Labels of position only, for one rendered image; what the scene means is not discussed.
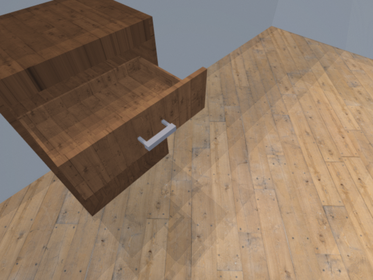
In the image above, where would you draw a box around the cabinet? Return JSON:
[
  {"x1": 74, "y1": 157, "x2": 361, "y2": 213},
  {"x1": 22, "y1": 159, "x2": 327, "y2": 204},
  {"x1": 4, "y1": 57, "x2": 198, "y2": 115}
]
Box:
[{"x1": 0, "y1": 0, "x2": 169, "y2": 216}]

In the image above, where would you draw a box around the handle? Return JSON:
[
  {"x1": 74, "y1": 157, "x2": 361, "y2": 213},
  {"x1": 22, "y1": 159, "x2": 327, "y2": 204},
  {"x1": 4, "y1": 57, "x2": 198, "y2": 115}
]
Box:
[{"x1": 138, "y1": 119, "x2": 176, "y2": 151}]

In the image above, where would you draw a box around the drawer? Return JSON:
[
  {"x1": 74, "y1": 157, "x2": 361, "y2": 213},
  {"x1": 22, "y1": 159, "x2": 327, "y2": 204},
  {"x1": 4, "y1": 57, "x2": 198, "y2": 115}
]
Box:
[{"x1": 17, "y1": 56, "x2": 207, "y2": 200}]

